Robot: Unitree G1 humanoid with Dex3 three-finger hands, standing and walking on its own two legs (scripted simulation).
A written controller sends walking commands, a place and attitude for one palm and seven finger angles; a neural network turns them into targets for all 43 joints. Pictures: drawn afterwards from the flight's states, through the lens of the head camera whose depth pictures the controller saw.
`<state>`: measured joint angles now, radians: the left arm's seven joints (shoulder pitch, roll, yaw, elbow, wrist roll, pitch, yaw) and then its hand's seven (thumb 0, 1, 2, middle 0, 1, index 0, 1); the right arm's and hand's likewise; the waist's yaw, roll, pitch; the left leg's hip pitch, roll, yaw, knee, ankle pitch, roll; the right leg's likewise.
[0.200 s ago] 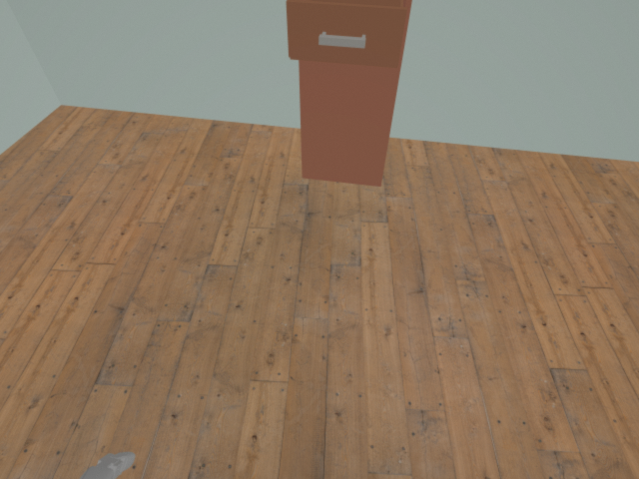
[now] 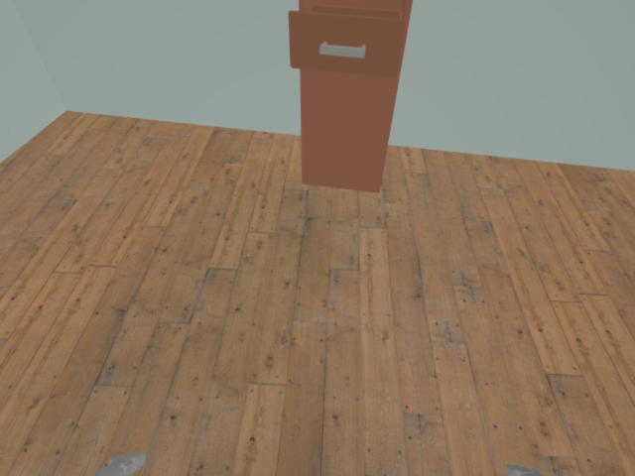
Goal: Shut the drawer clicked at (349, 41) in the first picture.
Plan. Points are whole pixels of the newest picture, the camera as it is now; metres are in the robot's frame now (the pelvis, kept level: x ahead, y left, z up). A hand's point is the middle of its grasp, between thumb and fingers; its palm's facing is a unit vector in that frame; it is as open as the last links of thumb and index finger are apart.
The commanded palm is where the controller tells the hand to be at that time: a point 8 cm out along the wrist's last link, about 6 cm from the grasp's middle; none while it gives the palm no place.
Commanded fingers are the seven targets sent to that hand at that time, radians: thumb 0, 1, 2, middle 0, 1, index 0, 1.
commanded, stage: stand and wait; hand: left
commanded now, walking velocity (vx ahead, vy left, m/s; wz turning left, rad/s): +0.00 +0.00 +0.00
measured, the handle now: (343, 48) +1.27 +0.00 +0.03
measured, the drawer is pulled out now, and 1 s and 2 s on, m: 0.28 0.28 0.28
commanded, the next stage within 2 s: look at it before walking up in 0.74 s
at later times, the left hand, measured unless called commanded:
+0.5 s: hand out of the picture +0.05 +0.25 -0.15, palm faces -0.01 -0.94 -0.34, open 7.4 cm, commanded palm none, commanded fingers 0.00 0.90 0.90 -0.20 -0.30 -0.20 -0.30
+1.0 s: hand out of the picture +0.05 +0.24 -0.15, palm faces -0.02 -0.95 -0.32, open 7.4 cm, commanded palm none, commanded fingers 0.00 0.90 0.90 -0.20 -0.30 -0.20 -0.30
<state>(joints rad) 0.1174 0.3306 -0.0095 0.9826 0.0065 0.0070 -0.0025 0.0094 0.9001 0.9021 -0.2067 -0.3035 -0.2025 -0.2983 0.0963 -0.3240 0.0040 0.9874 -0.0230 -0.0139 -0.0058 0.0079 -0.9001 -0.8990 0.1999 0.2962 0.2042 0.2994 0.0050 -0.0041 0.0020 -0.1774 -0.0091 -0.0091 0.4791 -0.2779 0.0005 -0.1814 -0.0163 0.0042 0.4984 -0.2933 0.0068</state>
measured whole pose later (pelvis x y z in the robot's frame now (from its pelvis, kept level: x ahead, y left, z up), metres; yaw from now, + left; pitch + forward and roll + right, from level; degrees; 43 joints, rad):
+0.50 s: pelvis -0.02 -0.01 +0.01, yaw +0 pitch -2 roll +0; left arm 0.15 0.34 0.00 1.08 0.01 0.01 -0.01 0.01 0.90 0.90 -0.21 -0.30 -0.20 -0.30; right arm 0.14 -0.34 0.00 1.10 -0.02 -0.01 0.00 0.01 -0.90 -0.90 0.20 0.30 0.20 0.30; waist 0.01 0.00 0.03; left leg -0.16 0.00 -0.01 0.41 -0.21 -0.01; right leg -0.16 -0.01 0.00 0.42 -0.22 0.00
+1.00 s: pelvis -0.03 -0.01 +0.01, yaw +0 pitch -2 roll +0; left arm 0.14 0.34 0.00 1.09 0.01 0.00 -0.01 0.01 0.90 0.90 -0.21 -0.30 -0.20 -0.30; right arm 0.14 -0.34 0.00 1.12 -0.02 -0.01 0.00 0.01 -0.90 -0.90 0.20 0.30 0.20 0.30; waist 0.00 -0.01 0.03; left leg -0.16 0.01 -0.01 0.39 -0.19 -0.01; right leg -0.16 0.00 0.00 0.40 -0.20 0.00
